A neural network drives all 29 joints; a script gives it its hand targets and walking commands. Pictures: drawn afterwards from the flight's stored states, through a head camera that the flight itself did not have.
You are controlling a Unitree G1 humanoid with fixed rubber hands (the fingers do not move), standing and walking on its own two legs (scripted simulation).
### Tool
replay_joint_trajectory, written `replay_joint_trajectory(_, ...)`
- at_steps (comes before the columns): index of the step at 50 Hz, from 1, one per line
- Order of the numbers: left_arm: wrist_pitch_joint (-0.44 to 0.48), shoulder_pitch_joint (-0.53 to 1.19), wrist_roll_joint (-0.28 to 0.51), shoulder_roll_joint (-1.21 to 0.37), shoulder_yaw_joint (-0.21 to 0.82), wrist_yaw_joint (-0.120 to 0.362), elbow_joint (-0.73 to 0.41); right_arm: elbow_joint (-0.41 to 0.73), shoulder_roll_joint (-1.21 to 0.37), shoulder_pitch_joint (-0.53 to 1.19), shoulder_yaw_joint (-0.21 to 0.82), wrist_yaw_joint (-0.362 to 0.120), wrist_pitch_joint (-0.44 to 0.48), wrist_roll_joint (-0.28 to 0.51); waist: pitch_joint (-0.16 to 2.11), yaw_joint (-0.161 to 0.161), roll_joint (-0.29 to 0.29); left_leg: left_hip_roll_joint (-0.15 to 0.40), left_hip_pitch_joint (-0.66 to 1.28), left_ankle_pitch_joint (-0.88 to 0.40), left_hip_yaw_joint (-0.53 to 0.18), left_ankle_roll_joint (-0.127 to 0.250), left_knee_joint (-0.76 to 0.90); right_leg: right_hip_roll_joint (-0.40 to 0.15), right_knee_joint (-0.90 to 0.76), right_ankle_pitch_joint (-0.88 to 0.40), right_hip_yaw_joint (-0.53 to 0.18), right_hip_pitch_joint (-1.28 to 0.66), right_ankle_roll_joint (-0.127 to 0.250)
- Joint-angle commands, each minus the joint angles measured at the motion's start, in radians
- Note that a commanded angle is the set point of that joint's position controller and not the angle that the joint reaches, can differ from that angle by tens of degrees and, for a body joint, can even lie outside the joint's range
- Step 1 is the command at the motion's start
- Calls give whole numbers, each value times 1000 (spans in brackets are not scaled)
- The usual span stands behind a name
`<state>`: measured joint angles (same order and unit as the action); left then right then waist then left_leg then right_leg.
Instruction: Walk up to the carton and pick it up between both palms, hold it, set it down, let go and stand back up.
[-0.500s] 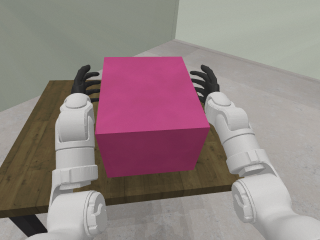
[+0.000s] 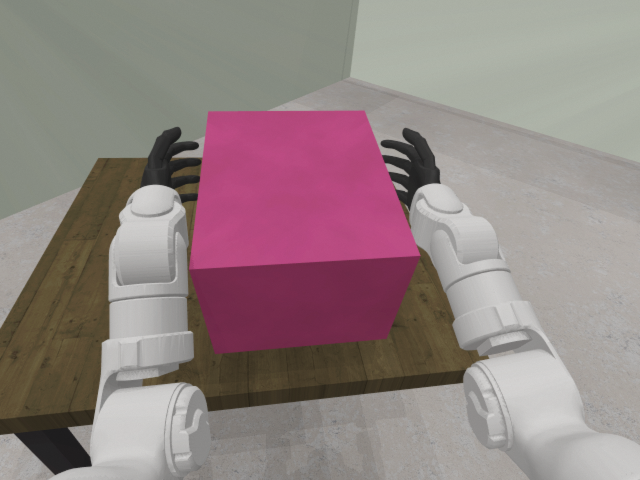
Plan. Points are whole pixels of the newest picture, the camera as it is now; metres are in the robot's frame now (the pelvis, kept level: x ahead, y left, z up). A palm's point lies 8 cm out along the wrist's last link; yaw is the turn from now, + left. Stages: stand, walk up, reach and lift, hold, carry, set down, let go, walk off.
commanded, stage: hold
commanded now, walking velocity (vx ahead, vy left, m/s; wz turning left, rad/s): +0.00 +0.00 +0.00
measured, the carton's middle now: (295, 222) +0.39 +0.01 +0.16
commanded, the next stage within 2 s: none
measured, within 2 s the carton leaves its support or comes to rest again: neither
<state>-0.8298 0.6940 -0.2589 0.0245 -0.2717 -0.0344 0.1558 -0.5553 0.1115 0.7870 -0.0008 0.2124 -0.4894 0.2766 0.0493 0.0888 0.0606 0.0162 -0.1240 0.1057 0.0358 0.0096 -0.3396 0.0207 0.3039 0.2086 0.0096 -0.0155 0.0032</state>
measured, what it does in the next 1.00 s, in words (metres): stands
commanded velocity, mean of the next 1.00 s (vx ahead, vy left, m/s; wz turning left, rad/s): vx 0.00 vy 0.00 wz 0.00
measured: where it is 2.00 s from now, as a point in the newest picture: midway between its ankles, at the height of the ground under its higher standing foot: outside the picture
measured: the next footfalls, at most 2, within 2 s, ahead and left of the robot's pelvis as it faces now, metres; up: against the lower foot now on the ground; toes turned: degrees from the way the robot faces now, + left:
none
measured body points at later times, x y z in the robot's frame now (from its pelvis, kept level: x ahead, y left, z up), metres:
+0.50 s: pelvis +0.00 +0.00 +0.00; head -0.07 +0.03 +0.45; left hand +0.38 +0.16 +0.23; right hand +0.38 -0.15 +0.23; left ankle +0.06 +0.11 -0.75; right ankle -0.02 -0.11 -0.75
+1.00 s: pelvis +0.00 +0.00 +0.00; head -0.07 +0.03 +0.44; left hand +0.38 +0.16 +0.23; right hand +0.38 -0.15 +0.23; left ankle +0.06 +0.11 -0.75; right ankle -0.02 -0.11 -0.75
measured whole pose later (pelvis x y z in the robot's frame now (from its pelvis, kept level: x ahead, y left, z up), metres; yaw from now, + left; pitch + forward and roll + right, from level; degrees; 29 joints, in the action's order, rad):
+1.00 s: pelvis +0.00 +0.00 +0.00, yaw +0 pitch -6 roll -1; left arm -0.83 0.70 -0.26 0.03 -0.27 -0.03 0.16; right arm -0.56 0.11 0.79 0.00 0.21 -0.49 0.27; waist 0.05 0.09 0.05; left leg 0.02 -0.12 0.10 0.04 0.01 -0.34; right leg 0.02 0.31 0.21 0.01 -0.01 0.00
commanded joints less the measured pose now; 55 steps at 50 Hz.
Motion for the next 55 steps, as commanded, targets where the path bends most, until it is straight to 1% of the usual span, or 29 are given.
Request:
replay_joint_trajectory(1,89,746,179,-561,469,174,-165,336,-579,854,308,-112,58,132,421,2,-107,-24,349,-193,-38,-21,-9,23,-64,-228,6,123,-68)
replay_joint_trajectory(4,86,764,186,-583,495,169,-199,327,-568,841,297,-117,56,132,447,17,-134,-13,375,-211,-46,-35,-9,23,-60,-230,9,130,-60)
replay_joint_trajectory(7,92,773,212,-584,502,164,-214,362,-598,854,318,-115,58,138,467,14,-109,-26,375,-239,-39,-29,-23,21,-62,-282,7,130,-68)
replay_joint_trajectory(11,87,761,169,-549,453,166,-129,296,-577,860,281,-118,50,111,375,1,-89,-15,343,-119,-41,-17,12,17,-79,-137,11,184,-68)
replay_joint_trajectory(12,88,776,184,-562,464,173,-152,312,-597,862,287,-121,53,112,392,6,-80,-16,342,-147,-39,-19,6,19,-72,-178,12,164,-67)
replay_joint_trajectory(13,84,759,175,-554,448,175,-104,285,-582,876,278,-122,52,104,336,-5,-78,-19,302,-89,-40,-6,22,15,-83,-119,3,177,-65)
replay_joint_trajectory(16,82,750,174,-578,454,177,-123,246,-580,842,264,-127,52,106,367,12,-103,-12,332,-142,-33,-22,11,19,-75,-171,8,153,-54)
replay_joint_trajectory(18,93,792,170,-580,456,175,-98,263,-580,910,252,-132,71,95,399,-4,-99,-3,331,-81,-36,-20,28,15,-88,-94,7,177,-55)
replay_joint_trajectory(19,89,774,175,-586,471,173,-88,270,-561,911,254,-132,72,93,394,4,-109,0,335,-60,-42,-24,30,20,-88,-76,9,189,-50)
replay_joint_trajectory(20,95,783,195,-603,487,170,-93,291,-559,922,238,-132,77,86,438,24,-104,4,345,-88,-47,-31,24,20,-85,-113,12,181,-52)
replay_joint_trajectory(22,97,768,196,-584,468,172,-125,292,-586,889,283,-127,74,108,429,8,-78,-8,357,-163,-39,-17,8,20,-72,-202,8,146,-63)
replay_joint_trajectory(24,101,765,195,-587,463,173,-138,307,-590,883,287,-123,73,119,448,0,-100,-11,360,-196,-36,-22,-3,20,-70,-215,3,135,-57)
replay_joint_trajectory(25,114,806,201,-564,457,170,-147,326,-611,898,305,-118,74,122,468,-8,-61,-27,348,-185,-31,-5,-5,22,-70,-223,8,120,-71)
replay_joint_trajectory(27,108,803,199,-575,474,169,-168,273,-596,842,271,-120,66,104,447,20,-99,-14,359,-170,-38,-20,-2,15,-64,-210,8,143,-66)
replay_joint_trajectory(29,104,800,207,-583,494,164,-147,298,-571,890,268,-123,78,109,446,17,-126,-7,363,-129,-40,-25,7,15,-74,-155,8,179,-56)
replay_joint_trajectory(33,106,764,200,-569,501,161,-212,408,-618,886,342,-111,81,151,512,-14,-100,-32,384,-259,-34,-18,-38,24,-49,-325,8,106,-75)
replay_joint_trajectory(35,94,779,189,-568,487,164,-173,328,-578,858,303,-113,64,131,424,18,-123,-28,350,-180,-31,-26,-17,19,-63,-223,8,142,-67)
replay_joint_trajectory(37,80,724,165,-563,449,175,-116,273,-570,826,277,-114,53,103,354,3,-101,-16,329,-128,-35,-15,8,18,-81,-164,5,161,-64)
replay_joint_trajectory(38,88,761,167,-552,459,178,-136,315,-578,865,284,-114,66,102,392,5,-96,-22,339,-112,-27,-12,11,13,-80,-148,12,163,-66)
replay_joint_trajectory(41,94,772,185,-589,480,175,-150,315,-579,892,279,-117,73,114,407,9,-116,-19,338,-151,-37,-26,4,15,-74,-175,10,154,-63)
replay_joint_trajectory(42,97,797,198,-583,487,173,-154,310,-581,894,281,-120,71,108,433,12,-95,-17,335,-146,-34,-23,6,24,-70,-163,12,148,-62)
replay_joint_trajectory(43,98,807,197,-600,503,169,-162,326,-580,904,287,-119,79,128,448,12,-131,-11,356,-158,-40,-35,1,27,-67,-164,12,154,-55)
replay_joint_trajectory(46,102,757,214,-591,508,160,-184,348,-595,857,312,-118,70,127,455,7,-113,-17,373,-221,-44,-33,-15,24,-63,-252,10,147,-62)
replay_joint_trajectory(47,103,772,206,-578,489,161,-155,354,-599,900,313,-118,72,124,440,-8,-91,-22,354,-182,-39,-19,-9,29,-69,-199,16,160,-64)
replay_joint_trajectory(49,98,753,196,-587,492,161,-164,329,-580,845,307,-119,66,121,437,3,-103,-11,371,-210,-41,-28,-9,29,-62,-226,16,151,-61)
replay_joint_trajectory(50,94,769,177,-570,461,162,-124,265,-564,864,280,-123,62,116,383,0,-111,-9,345,-128,-42,-25,8,21,-78,-135,4,175,-56)
replay_joint_trajectory(52,89,737,170,-563,443,173,-111,265,-585,856,275,-124,61,106,358,-7,-77,-17,321,-108,-33,-14,20,14,-81,-138,7,163,-62)
replay_joint_trajectory(53,90,759,176,-580,462,173,-130,238,-556,841,244,-130,61,100,381,21,-106,-4,335,-100,-46,-29,25,16,-83,-116,4,174,-56)
replay_joint_trajectory(55,91,767,176,-584,478,178,-136,246,-569,842,262,-127,62,103,391,24,-123,-13,324,-130,-37,-32,15,19,-73,-161,12,156,-55)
